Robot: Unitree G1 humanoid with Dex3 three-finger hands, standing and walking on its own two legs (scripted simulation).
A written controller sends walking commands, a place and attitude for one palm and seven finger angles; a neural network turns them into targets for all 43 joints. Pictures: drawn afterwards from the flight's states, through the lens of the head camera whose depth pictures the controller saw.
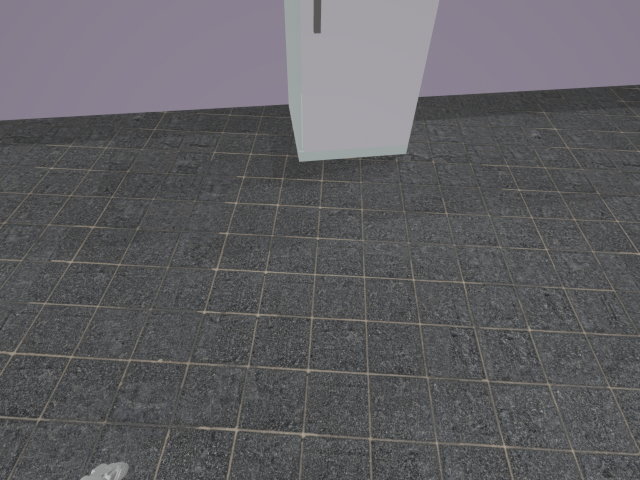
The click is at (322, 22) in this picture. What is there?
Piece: fridge door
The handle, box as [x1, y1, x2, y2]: [313, 0, 320, 33]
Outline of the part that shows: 320,0 314,0 314,33 320,32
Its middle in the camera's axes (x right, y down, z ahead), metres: -0.02 -0.96 +1.38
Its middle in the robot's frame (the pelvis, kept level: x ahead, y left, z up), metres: +1.69 +0.10 +0.12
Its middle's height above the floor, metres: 0.89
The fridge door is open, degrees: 0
